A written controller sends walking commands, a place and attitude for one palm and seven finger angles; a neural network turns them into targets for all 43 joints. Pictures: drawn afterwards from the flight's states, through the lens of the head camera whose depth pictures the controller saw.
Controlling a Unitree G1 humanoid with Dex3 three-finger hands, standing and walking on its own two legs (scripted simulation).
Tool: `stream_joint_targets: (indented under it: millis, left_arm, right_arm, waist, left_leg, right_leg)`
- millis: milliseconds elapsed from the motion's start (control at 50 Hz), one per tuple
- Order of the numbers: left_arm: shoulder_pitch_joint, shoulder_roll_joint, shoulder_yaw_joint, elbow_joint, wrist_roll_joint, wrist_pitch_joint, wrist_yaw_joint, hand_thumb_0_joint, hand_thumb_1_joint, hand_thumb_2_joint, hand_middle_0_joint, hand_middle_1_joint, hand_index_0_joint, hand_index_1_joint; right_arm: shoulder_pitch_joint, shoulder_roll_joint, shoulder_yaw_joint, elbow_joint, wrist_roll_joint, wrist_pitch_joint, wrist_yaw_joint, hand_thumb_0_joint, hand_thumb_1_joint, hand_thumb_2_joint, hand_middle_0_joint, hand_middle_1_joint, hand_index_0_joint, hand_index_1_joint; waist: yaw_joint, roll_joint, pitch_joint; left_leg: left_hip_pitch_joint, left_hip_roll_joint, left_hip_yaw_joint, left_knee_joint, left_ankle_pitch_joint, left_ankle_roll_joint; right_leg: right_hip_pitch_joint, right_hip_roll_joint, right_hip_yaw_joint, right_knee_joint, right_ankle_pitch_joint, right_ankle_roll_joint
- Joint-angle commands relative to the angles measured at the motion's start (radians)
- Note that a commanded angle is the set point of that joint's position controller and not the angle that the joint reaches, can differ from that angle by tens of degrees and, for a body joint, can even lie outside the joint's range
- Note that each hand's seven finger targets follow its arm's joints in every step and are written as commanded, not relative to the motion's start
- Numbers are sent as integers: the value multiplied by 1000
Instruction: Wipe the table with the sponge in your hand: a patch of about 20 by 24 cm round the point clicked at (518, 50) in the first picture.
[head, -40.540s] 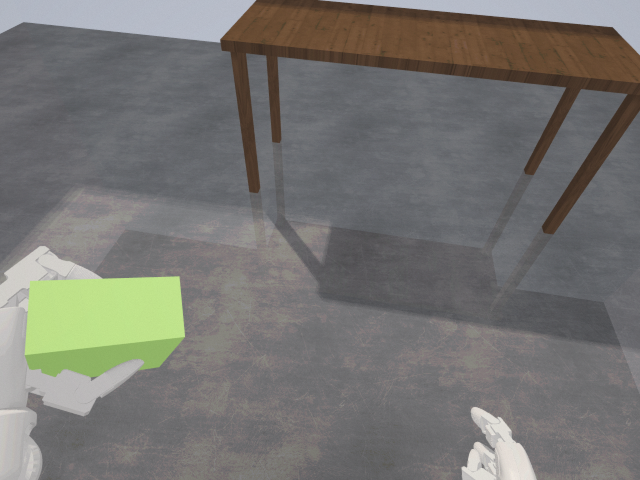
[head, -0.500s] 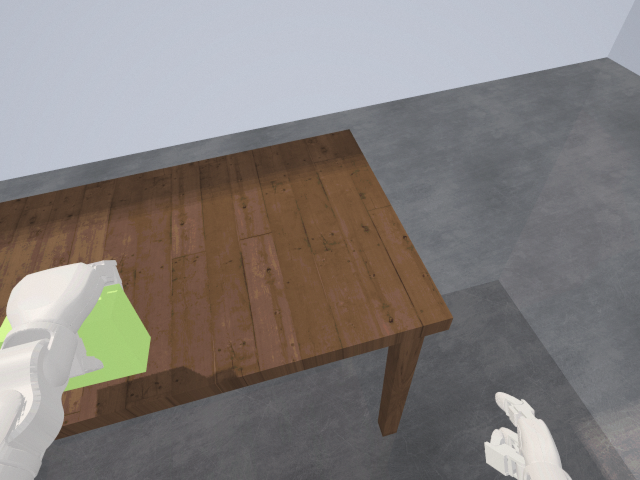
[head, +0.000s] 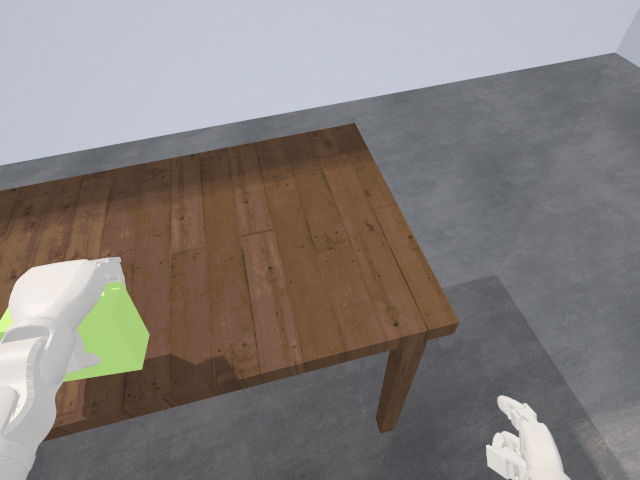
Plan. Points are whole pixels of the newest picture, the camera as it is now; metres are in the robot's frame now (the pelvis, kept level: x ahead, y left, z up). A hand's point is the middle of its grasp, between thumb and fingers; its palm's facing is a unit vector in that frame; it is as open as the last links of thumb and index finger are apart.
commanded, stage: move the sponge above the wiping area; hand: left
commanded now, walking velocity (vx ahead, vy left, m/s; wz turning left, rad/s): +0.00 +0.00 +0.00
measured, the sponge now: (87, 342) +0.24 +0.35 +0.01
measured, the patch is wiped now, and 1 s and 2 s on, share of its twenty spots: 0.00 0.00 0.00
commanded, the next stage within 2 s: none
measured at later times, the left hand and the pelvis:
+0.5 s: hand (76, 318) +0.25 +0.35 +0.06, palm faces -0.09 +0.00 -1.00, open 10.1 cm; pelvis +0.00 +0.00 +0.00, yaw +0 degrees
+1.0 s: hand (73, 297) +0.27 +0.35 +0.08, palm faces +0.02 +0.04 -1.00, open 10.1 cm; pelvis -0.01 +0.00 +0.00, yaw +0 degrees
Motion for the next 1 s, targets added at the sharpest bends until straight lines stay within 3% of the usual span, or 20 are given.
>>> stream_joint_targets:
  millis: [0,40,60,140,180,260,340,360,440,460,480,540,560,620,660,720,800,840,920,980]
  left_arm:
    - [-273,387,268,-206,29,-17,124,0,100,1300,-1200,-1600,-1200,-1600]
    - [-230,427,326,-131,13,19,140,0,100,1300,-1200,-1600,-1200,-1600]
    - [-231,362,264,-140,2,37,137,0,100,1300,-1200,-1600,-1200,-1600]
    - [-126,361,259,-71,-35,110,97,0,100,1300,-1200,-1600,-1200,-1600]
    - [-112,337,199,-53,-40,126,53,0,100,1300,-1200,-1600,-1200,-1600]
    - [-167,291,129,-168,-46,56,2,0,100,1300,-1200,-1600,-1200,-1600]
    - [-264,418,251,-286,-22,-68,43,0,100,1300,-1200,-1600,-1200,-1600]
    - [-289,386,229,-296,-10,-87,64,0,100,1300,-1200,-1600,-1200,-1600]
    - [-297,487,371,-224,23,-89,158,0,100,1300,-1200,-1600,-1200,-1600]
    - [-313,422,314,-214,21,-71,172,0,100,1300,-1200,-1600,-1200,-1600]
    - [-294,452,347,-181,22,-46,186,0,100,1300,-1200,-1600,-1200,-1600]
    - [-238,403,315,-92,-17,46,179,0,100,1300,-1200,-1600,-1200,-1600]
    - [-230,334,231,-71,-28,79,156,0,100,1300,-1200,-1600,-1200,-1600]
    - [-164,280,128,15,-46,151,72,0,100,1300,-1200,-1600,-1200,-1600]
    - [-200,226,46,-19,-51,151,13,0,100,1300,-1200,-1600,-1200,-1600]
    - [-252,293,84,-102,-35,78,-25,0,100,1300,-1200,-1600,-1200,-1600]
    - [-373,416,223,-249,15,-80,44,0,100,1300,-1200,-1600,-1200,-1600]
    - [-387,504,331,-288,42,-120,112,0,100,1300,-1200,-1600,-1200,-1600]
    - [-377,432,316,-165,53,-52,214,0,100,1300,-1200,-1600,-1200,-1600]
    - [-296,366,268,-51,-17,68,208,0,100,1300,-1200,-1600,-1200,-1600]
  right_arm:
    - [-87,-119,-45,-136,-4,-41,0,0,-900,-900,200,300,200,300]
    - [-111,-124,-41,-126,5,-31,6,0,-900,-900,200,300,200,300]
    - [-97,-122,-43,-136,4,-28,11,0,-900,-900,200,300,200,300]
    - [-138,-132,-33,-141,20,-13,23,0,-900,-900,200,300,200,300]
    - [-108,-143,-34,-148,20,-7,23,0,-900,-900,200,300,200,300]
    - [-108,-128,-29,-170,13,-20,14,0,-900,-900,200,300,200,300]
    - [-108,-118,-32,-159,-2,-41,-3,0,-900,-900,200,300,200,300]
    - [-75,-112,-37,-155,-9,-46,-9,0,-900,-900,200,300,200,300]
    - [-94,-117,-47,-122,-3,-44,-9,0,-900,-900,200,300,200,300]
    - [-77,-112,-50,-122,-4,-42,-7,0,-900,-900,200,300,200,300]
    - [-76,-120,-56,-112,0,-40,-2,0,-900,-900,200,300,200,300]
    - [-120,-123,-47,-108,14,-30,12,0,-900,-900,200,300,200,300]
    - [-108,-128,-43,-117,12,-25,15,0,-900,-900,200,300,200,300]
    - [-116,-145,-31,-131,26,-8,22,0,-900,-900,200,300,200,300]
    - [-123,-141,-22,-153,29,-7,21,0,-900,-900,200,300,200,300]
    - [-109,-135,-21,-164,16,-13,16,0,-900,-900,200,300,200,300]
    - [-83,-116,-28,-157,-7,-35,-3,0,-900,-900,200,300,200,300]
    - [-97,-112,-31,-148,-11,-45,-12,0,-900,-900,200,300,200,300]
    - [-79,-117,-52,-111,-3,-38,-2,0,-900,-900,200,300,200,300]
    - [-97,-127,-49,-105,14,-30,12,0,-900,-900,200,300,200,300]
  waist:
    - [1,69,-332]
    - [17,47,-296]
    - [8,46,-317]
    - [11,23,-278]
    - [-12,-12,-263]
    - [-38,6,-265]
    - [-21,40,-292]
    - [-32,57,-307]
    - [7,103,-287]
    - [-4,109,-318]
    - [4,122,-324]
    - [12,94,-305]
    - [-2,76,-302]
    - [-23,-12,-233]
    - [-44,-31,-224]
    - [-44,-55,-245]
    - [-27,22,-297]
    - [3,117,-315]
    - [2,162,-305]
    - [5,73,-305]
  left_leg:
    - [156,-13,-21,-13,421,31]
    - [123,-18,-19,-17,397,26]
    - [117,-17,-5,-14,403,30]
    - [92,-22,-7,-26,360,30]
    - [78,-22,-6,-21,344,39]
    - [124,-24,-11,-8,332,54]
    - [165,-20,-26,-4,339,53]
    - [175,-15,-23,0,352,53]
    - [152,-13,-36,-8,369,31]
    - [145,-12,-22,-5,370,31]
    - [134,-11,-24,-7,374,23]
    - [104,-15,-21,-24,343,15]
    - [91,-15,-11,-25,330,19]
    - [54,-16,-19,-52,259,25]
    - [70,-19,-18,-51,235,35]
    - [98,-26,-27,-44,216,51]
    - [159,-18,-36,-33,278,50]
    - [177,-16,-43,-30,317,41]
    - [130,-12,-26,-16,343,14]
    - [88,-13,-11,-33,296,16]
  right_leg:
    - [47,42,17,-16,309,-69]
    - [59,49,33,-20,308,-78]
    - [73,41,12,-12,335,-70]
    - [89,39,23,-22,321,-65]
    - [83,34,7,-22,329,-55]
    - [45,40,8,-33,307,-52]
    - [21,54,36,-33,274,-63]
    - [6,49,14,-27,263,-59]
    - [-1,57,34,-23,235,-80]
    - [9,49,9,-13,248,-73]
    - [19,47,17,-12,245,-76]
    - [46,47,18,-20,240,-74]
    - [50,43,-1,-22,248,-67]
    - [48,36,-2,-43,217,-55]
    - [35,42,-2,-54,207,-55]
    - [28,42,9,-61,190,-51]
    - [15,52,14,-50,198,-63]
    - [12,63,37,-42,189,-78]
    - [0,52,29,-24,205,-86]
    - [48,44,13,-31,214,-70]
